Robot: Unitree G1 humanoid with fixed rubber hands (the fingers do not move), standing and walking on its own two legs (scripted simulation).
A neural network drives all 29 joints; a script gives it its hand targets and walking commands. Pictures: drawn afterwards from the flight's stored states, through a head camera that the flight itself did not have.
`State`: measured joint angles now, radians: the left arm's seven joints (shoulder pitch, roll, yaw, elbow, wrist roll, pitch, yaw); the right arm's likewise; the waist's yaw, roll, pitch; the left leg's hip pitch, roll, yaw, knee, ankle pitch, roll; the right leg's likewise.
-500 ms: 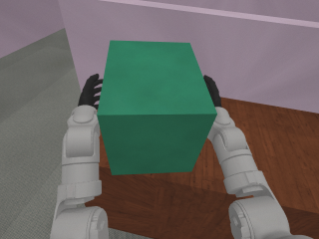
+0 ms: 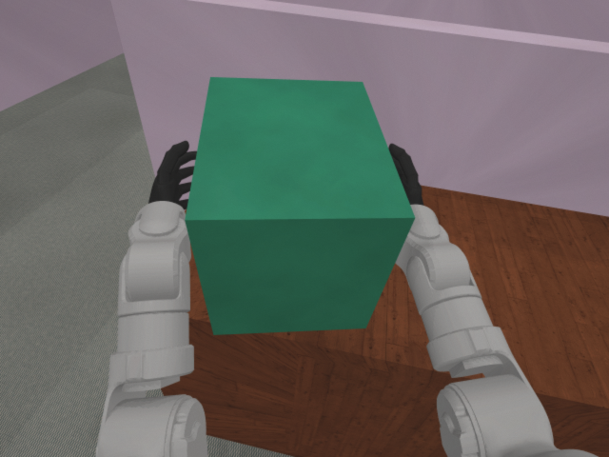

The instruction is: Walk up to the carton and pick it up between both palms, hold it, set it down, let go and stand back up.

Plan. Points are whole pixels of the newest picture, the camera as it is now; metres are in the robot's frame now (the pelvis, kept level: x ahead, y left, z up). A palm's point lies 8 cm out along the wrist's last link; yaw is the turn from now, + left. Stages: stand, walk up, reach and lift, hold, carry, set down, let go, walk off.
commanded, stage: hold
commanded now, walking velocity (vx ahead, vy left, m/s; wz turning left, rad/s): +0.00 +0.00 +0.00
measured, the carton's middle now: (289, 205) +0.38 +0.01 +0.16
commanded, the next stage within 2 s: set down in 0.72 s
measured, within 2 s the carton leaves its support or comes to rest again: neither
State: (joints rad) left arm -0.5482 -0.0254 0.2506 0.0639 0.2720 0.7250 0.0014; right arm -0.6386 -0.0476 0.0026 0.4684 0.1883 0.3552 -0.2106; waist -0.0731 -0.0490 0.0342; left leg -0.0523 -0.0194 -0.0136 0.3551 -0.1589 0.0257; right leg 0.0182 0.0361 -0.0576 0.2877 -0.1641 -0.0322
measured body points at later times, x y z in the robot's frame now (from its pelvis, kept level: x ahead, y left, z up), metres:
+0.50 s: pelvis +0.00 +0.00 +0.00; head -0.04 +0.03 +0.45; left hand +0.37 +0.16 +0.19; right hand +0.37 -0.14 +0.18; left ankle +0.03 +0.10 -0.75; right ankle +0.01 -0.10 -0.75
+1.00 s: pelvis +0.00 +0.00 +0.00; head -0.05 +0.02 +0.45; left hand +0.37 +0.16 +0.20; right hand +0.38 -0.14 +0.19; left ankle +0.03 +0.10 -0.75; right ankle +0.01 -0.10 -0.75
